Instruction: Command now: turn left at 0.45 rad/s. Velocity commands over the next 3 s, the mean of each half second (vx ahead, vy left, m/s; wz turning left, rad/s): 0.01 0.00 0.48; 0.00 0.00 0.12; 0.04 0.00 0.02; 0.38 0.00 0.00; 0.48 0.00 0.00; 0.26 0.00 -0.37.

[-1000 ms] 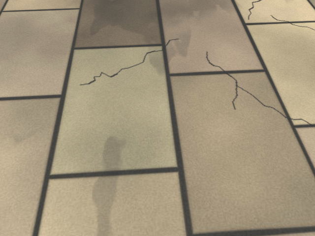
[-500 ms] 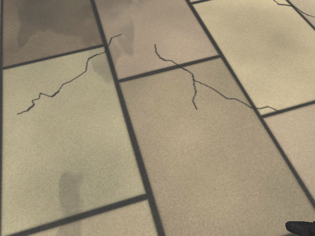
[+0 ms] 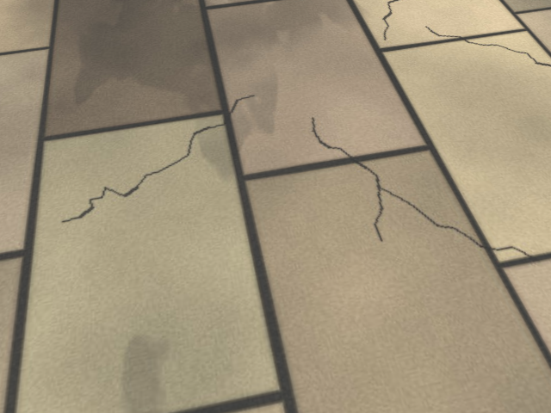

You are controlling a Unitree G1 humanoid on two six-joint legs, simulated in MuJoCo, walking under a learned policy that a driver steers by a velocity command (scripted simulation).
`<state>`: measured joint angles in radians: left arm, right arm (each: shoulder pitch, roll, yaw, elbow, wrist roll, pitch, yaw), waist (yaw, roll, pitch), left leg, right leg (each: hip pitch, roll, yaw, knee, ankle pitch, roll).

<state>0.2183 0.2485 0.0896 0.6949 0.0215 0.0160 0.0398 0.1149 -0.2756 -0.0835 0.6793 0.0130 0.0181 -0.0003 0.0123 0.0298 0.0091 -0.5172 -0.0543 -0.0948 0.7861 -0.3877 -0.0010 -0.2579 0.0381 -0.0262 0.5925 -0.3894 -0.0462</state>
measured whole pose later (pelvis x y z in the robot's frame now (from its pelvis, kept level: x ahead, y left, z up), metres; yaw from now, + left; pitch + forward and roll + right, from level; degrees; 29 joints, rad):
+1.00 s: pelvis +0.03 +0.03 +0.01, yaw +18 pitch -1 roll +0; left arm 0.22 0.20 0.04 0.69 0.02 -0.02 0.02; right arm 0.20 -0.22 -0.06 0.72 -0.01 0.01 -0.01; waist -0.01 0.00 0.02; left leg -0.31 -0.04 -0.09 0.57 -0.25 0.00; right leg -0.24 0.01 0.01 0.57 -0.32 0.00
